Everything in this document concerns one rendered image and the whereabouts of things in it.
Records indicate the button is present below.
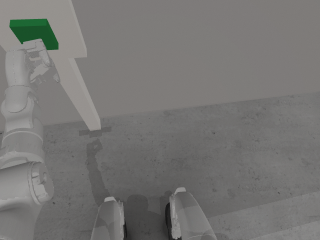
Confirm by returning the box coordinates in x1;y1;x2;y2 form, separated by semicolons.
9;18;59;50

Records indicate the robot left forearm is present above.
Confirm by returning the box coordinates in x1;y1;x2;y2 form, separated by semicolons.
0;85;45;169

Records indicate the left robot hand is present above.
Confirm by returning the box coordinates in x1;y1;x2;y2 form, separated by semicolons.
5;38;61;92

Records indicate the panel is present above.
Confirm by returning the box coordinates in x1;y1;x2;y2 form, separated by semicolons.
0;0;101;131

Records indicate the robot left thigh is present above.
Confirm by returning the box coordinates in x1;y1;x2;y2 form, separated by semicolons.
90;200;125;240

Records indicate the right robot foot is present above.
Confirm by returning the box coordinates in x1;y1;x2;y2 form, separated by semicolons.
165;203;182;240

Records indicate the robot left upper arm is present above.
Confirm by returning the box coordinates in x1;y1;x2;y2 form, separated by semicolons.
0;161;54;240

